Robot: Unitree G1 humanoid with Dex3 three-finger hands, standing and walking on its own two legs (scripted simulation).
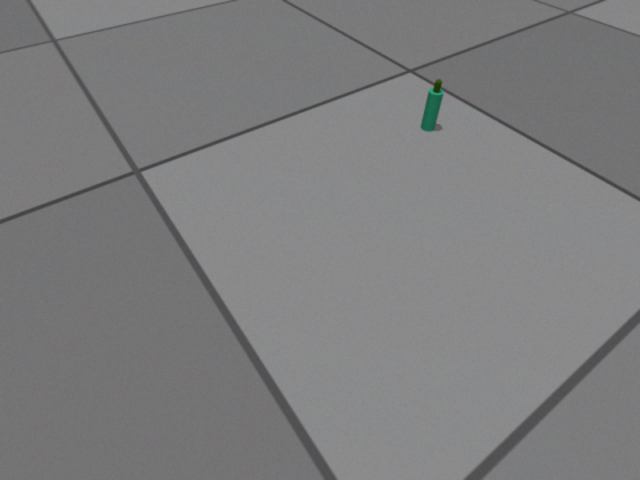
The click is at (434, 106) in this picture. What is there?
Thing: necked bottle
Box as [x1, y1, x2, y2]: [421, 79, 443, 131]
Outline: 439,79 436,80 434,87 429,90 421,124 421,128 427,131 432,130 434,127 443,92 439,88 441,83
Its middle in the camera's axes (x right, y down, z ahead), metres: +0.60 -0.74 +2.11
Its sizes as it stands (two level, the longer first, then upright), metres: 0.075 0.075 0.278
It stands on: the floor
